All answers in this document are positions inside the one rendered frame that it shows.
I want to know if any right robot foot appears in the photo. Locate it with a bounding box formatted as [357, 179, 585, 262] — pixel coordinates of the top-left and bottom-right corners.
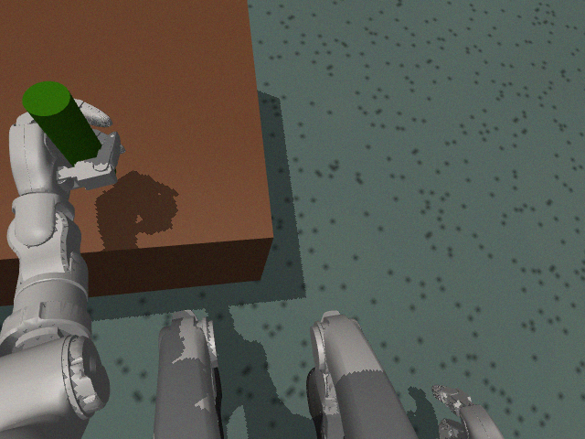
[306, 368, 345, 439]

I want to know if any left robot hand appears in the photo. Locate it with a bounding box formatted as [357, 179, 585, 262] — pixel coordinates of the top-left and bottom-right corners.
[9, 98, 125, 200]

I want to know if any right robot hand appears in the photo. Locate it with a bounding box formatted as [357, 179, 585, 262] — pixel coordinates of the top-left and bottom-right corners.
[431, 385, 505, 439]

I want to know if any can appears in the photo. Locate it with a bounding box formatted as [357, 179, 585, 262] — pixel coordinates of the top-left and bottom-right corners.
[22, 81, 116, 175]

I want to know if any left robot arm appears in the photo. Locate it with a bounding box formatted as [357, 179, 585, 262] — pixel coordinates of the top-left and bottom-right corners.
[0, 192, 110, 439]

